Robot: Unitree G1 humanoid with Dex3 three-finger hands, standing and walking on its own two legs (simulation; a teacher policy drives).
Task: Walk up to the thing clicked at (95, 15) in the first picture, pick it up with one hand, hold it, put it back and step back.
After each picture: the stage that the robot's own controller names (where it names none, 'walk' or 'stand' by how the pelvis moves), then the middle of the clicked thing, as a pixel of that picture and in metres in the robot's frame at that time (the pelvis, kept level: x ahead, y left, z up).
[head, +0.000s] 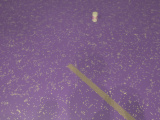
stand; (94, 16) +1.83 -0.12 -0.72
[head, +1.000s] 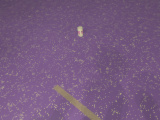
walk; (80, 31) +1.67 +0.19 -0.69
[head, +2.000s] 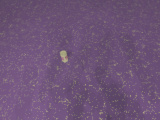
walk; (64, 56) +1.09 +0.33 -0.72
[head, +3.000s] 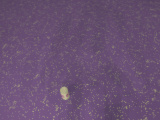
walk; (64, 93) +0.68 +0.25 -0.72
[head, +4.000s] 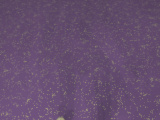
stand; out of the picture +0.41 +0.23 -0.71
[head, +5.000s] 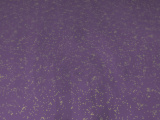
walk; out of the picture +0.37 +0.20 -0.72
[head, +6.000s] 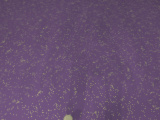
stand; out of the picture +0.43 +0.17 -0.71
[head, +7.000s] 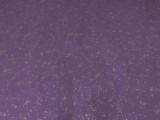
stand; out of the picture +0.41 +0.18 -0.71
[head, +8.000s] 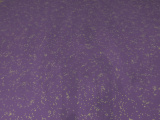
stand; out of the picture +0.43 +0.19 -0.73
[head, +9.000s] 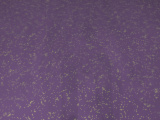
stand; out of the picture +0.40 +0.18 -0.73
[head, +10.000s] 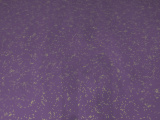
stand; out of the picture +0.40 +0.18 -0.73
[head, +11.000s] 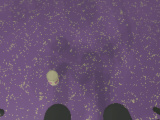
go down; (53, 78) +0.46 +0.18 -0.50
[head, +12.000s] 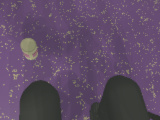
go down; (29, 49) +0.50 +0.21 -0.31
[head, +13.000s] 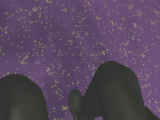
close in; out of the picture +0.49 +0.25 -0.25
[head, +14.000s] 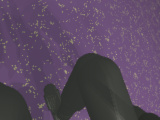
close; out of the picture +0.48 +0.28 -0.24
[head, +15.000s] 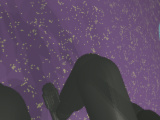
lift; out of the picture +0.47 +0.27 -0.24
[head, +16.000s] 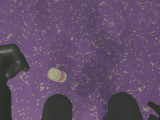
close; (57, 75) +0.44 +0.16 -0.43
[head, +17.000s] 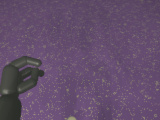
hold; out of the picture +0.41 +0.10 -0.65
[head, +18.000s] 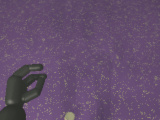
hold; (68, 119) +0.40 +0.12 -0.66
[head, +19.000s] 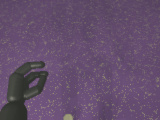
hold; out of the picture +0.40 +0.13 -0.67
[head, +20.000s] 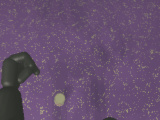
crouch; (59, 99) +0.41 +0.13 -0.58
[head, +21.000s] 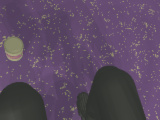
lower; (14, 49) +0.47 +0.17 -0.27
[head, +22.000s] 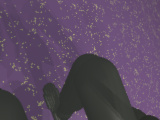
lower; out of the picture +0.45 +0.23 -0.24
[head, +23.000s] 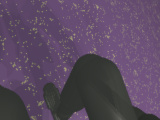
lower; out of the picture +0.45 +0.23 -0.24
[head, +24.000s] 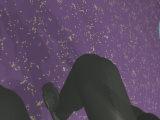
lower; out of the picture +0.45 +0.23 -0.24
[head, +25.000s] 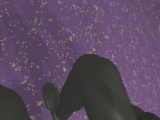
lower; out of the picture +0.45 +0.23 -0.24
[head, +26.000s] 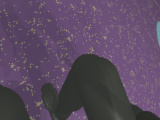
loosen; out of the picture +0.45 +0.23 -0.24
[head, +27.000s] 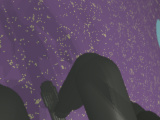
stand; out of the picture +0.38 +0.17 -0.26
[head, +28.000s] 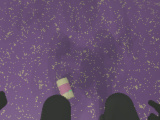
walk; (65, 89) +0.37 +0.11 -0.48
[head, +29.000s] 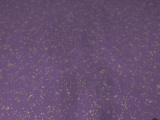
stand; out of the picture +0.30 +0.08 -0.69
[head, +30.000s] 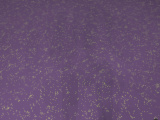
stand; out of the picture +0.30 +0.10 -0.69
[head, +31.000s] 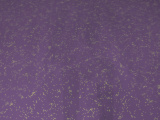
stand; out of the picture +0.30 +0.09 -0.72
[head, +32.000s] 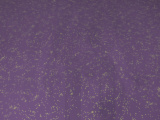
stand; out of the picture +0.31 +0.10 -0.75
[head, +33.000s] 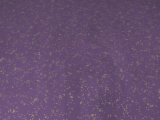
stand; out of the picture +0.28 +0.10 -0.75
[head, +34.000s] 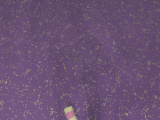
walk; (70, 115) +0.36 +0.05 -0.73
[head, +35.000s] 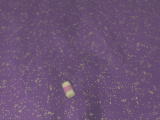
walk; (68, 89) +0.58 +0.10 -0.73
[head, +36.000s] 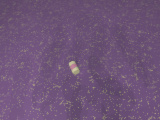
stand; (74, 67) +0.90 +0.18 -0.72
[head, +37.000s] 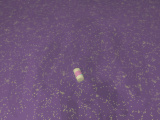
stand; (78, 74) +0.88 +0.09 -0.74
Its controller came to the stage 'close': yes
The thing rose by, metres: 0.01
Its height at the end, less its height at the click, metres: -0.02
